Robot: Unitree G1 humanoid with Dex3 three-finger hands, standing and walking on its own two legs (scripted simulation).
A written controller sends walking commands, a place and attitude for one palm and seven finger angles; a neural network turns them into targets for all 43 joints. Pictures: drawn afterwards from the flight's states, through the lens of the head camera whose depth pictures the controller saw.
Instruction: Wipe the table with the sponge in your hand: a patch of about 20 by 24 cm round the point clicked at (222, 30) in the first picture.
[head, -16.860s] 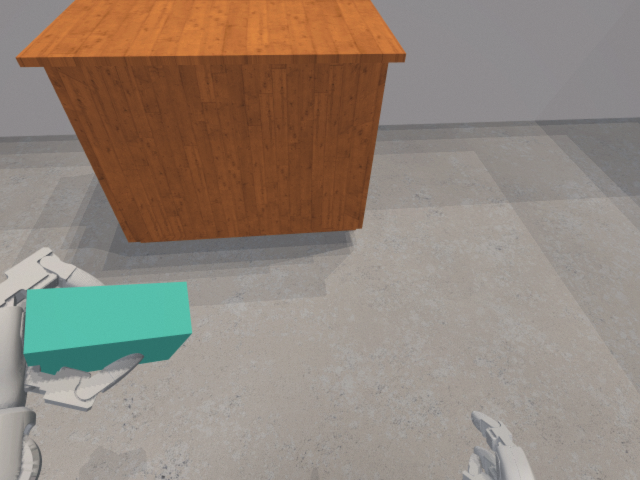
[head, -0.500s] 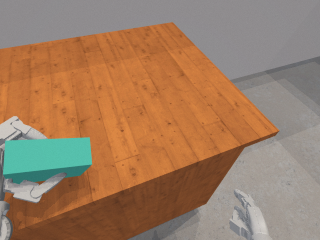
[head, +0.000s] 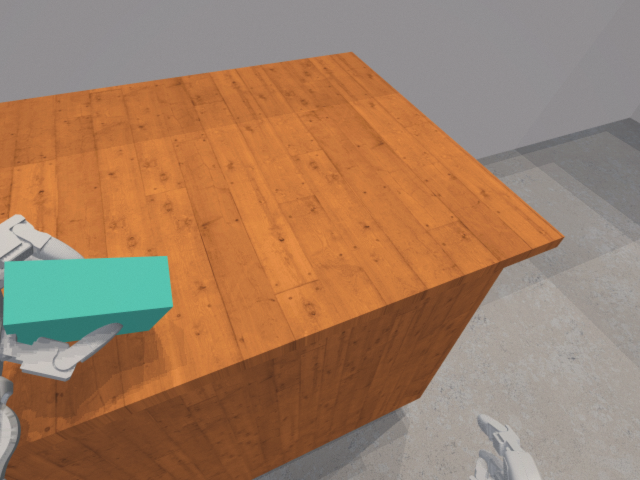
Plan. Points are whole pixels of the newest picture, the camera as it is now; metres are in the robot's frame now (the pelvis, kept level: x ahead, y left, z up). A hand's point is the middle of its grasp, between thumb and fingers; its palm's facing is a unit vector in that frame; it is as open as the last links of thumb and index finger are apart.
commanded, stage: come to a stop and stand still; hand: left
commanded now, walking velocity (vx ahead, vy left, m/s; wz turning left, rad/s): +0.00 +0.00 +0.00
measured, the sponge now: (113, 300) +0.24 +0.23 +0.15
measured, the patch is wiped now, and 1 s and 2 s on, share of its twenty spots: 0.00 0.00 0.00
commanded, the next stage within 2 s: look again from close up in 1.20 s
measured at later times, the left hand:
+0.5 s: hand (24, 319) +0.20 +0.28 +0.17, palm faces +0.46 -0.80 -0.38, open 9.4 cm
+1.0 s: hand (90, 277) +0.26 +0.26 +0.16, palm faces +0.39 -0.82 -0.42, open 9.4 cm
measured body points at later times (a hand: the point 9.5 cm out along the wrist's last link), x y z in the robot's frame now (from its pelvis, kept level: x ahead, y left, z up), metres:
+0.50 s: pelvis +0.00 +0.02 +0.01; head +0.01 +0.04 +0.46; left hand +0.17 +0.33 +0.19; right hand +0.20 -0.18 -0.06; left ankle +0.08 +0.08 -0.73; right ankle +0.03 -0.12 -0.73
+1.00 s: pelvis +0.05 +0.00 +0.01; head +0.07 +0.02 +0.46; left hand +0.23 +0.30 +0.18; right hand +0.24 -0.21 -0.07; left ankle +0.08 +0.07 -0.73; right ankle +0.03 -0.12 -0.73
